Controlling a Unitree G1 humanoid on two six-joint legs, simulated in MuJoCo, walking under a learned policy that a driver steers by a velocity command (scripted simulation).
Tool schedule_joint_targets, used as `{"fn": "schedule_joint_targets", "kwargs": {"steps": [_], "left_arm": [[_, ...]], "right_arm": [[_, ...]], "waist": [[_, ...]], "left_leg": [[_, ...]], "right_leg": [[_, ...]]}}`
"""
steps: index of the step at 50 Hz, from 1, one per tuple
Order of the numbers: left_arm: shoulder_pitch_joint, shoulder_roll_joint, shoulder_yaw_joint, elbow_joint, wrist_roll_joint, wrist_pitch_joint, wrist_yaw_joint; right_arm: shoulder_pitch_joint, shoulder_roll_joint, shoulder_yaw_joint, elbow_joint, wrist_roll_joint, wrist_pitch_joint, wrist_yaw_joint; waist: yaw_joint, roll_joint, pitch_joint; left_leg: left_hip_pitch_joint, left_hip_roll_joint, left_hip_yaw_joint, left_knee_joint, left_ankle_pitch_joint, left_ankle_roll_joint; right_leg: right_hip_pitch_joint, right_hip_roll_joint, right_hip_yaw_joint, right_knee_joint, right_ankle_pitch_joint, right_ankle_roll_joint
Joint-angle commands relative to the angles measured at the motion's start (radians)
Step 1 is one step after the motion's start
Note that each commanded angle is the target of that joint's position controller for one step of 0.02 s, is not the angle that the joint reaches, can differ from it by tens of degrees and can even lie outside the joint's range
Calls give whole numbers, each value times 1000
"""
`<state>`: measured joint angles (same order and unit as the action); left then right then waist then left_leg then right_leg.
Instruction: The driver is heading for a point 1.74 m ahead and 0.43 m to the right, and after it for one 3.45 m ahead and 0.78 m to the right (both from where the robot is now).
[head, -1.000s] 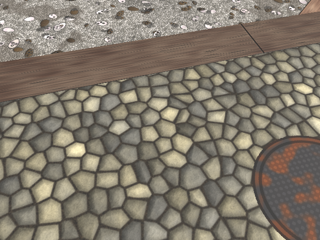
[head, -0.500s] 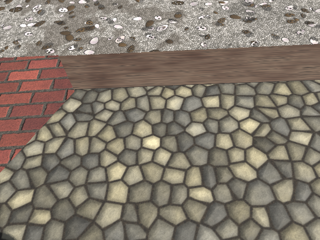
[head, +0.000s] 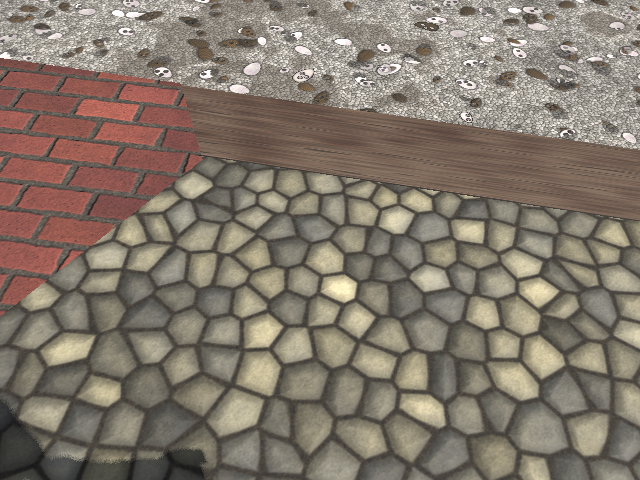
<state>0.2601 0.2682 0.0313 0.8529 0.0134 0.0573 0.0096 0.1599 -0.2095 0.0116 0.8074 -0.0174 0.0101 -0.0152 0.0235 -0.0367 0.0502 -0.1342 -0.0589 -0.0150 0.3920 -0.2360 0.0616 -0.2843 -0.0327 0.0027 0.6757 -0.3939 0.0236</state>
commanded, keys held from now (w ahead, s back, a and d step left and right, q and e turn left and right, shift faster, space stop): no key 1.00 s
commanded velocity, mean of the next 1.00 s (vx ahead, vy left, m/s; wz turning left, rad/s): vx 0.00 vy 0.00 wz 0.02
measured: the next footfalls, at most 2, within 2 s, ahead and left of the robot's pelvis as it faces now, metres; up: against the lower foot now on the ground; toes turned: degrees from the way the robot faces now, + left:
right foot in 0.08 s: +0.04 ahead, -0.13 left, +0.00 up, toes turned +0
right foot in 1.82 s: +0.40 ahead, -0.08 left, +0.00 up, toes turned -5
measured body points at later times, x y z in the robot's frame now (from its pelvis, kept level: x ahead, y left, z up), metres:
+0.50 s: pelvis +0.00 -0.03 +0.00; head +0.00 -0.03 +0.45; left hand +0.04 +0.22 -0.15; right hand +0.02 -0.28 -0.15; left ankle -0.02 +0.09 -0.74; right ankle +0.00 -0.13 -0.74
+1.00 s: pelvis +0.00 -0.03 +0.00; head +0.00 -0.03 +0.45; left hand -0.01 +0.20 -0.16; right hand -0.02 -0.26 -0.16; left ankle -0.02 +0.09 -0.74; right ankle +0.00 -0.13 -0.74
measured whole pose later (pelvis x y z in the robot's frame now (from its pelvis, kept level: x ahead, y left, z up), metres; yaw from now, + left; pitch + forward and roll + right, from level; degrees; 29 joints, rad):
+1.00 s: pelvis +0.00 -0.03 +0.00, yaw +0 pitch -1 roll +0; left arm 0.28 0.16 -0.01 1.15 0.01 -0.01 0.04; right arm 0.28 -0.17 0.02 1.16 -0.01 0.00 -0.04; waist 0.00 0.01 0.03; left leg -0.13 -0.01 -0.02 0.38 -0.23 0.00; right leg -0.15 0.03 -0.01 0.39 -0.21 -0.03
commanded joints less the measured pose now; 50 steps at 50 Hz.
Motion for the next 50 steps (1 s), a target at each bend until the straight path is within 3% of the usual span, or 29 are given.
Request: {"fn": "schedule_joint_targets", "kwargs": {"steps": [1, 3, 4, 5, 7, 9, 12, 26, 50], "left_arm": [[18, 55, 7, -24, -4, -13, 14], [45, 57, 1, 1, 7, -31, 21], [55, 92, 3, 7, 16, -46, 24], [7, 144, 14, 20, 0, -50, 20], [-2, 75, 0, 38, -4, -58, 6], [6, 70, -3, 63, -2, -63, 13], [9, 68, -3, 94, -5, -66, 18], [9, 38, -19, 204, -5, -64, 23], [79, -23, -33, 285, -5, -67, 30]], "right_arm": [[3, -152, -35, -19, 0, -9, -7], [-8, -143, -32, -7, 10, -13, -10], [12, -126, -27, -1, 6, -17, -8], [77, -114, -30, 19, 9, -14, -2], [51, -137, -34, 64, 5, -7, -8], [51, -146, -40, 87, 7, -8, -6], [67, -127, -34, 127, 9, -14, -9], [127, -103, -15, 266, 8, -10, -21], [192, -34, -2, 348, 8, -13, -30]], "waist": [[-17, 163, -43], [11, 105, -57], [-4, 62, -74], [-72, -36, -33], [-22, -30, 2], [-20, -36, -9], [-20, -1, -26], [-23, 34, 6], [-23, 37, 25]], "left_leg": [[-14, 237, -168, -56, 411, 117], [-87, 212, -173, -41, 278, 57], [-123, 178, -162, -28, 180, 26], [-95, 107, -117, -87, 77, 11], [-18, 107, -107, -76, 81, 0], [2, 118, -107, -58, 149, 3], [-6, 122, -104, -74, 156, -4], [-20, 128, -94, -87, 129, -22], [-41, 133, -83, -69, 108, -26]], "right_leg": [[69, 20, -21, -144, 62, -9], [222, -21, 24, -330, 317, -21], [286, -96, 102, -345, 419, -31], [202, -109, 119, -294, 453, -61], [121, -81, 99, -325, 346, -56], [136, -70, 91, -342, 359, -51], [175, -72, 90, -342, 372, -58], [155, -63, 93, -363, 315, -72], [114, -48, 95, -360, 276, -75]]}}
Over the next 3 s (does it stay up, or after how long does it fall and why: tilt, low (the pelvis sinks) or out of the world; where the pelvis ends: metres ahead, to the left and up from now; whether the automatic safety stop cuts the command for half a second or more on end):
stays up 0.84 -0.13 -0.02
